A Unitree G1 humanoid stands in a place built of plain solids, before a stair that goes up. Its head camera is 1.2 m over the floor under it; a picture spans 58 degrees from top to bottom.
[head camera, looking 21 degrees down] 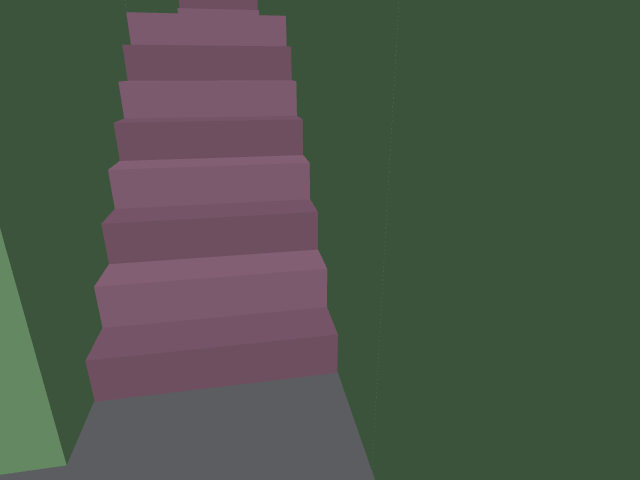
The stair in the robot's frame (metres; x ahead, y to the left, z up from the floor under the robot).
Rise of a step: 0.19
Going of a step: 0.23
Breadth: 0.98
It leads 10 degrees to the left of straight ahead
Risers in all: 8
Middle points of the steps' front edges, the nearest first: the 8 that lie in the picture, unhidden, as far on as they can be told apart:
1.44 0.40 0.19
1.67 0.45 0.39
1.90 0.49 0.58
2.13 0.53 0.78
2.36 0.57 0.97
2.58 0.61 1.16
2.81 0.66 1.36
3.04 0.70 1.55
